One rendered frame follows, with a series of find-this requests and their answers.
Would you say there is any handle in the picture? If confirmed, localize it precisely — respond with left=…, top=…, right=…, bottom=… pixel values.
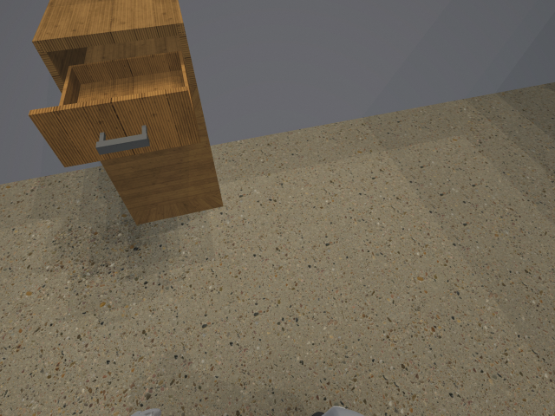
left=95, top=125, right=150, bottom=155

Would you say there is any cabinet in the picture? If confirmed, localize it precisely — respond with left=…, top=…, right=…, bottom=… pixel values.
left=32, top=0, right=223, bottom=225

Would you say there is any drawer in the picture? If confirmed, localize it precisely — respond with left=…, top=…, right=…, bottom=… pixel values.
left=29, top=51, right=200, bottom=167

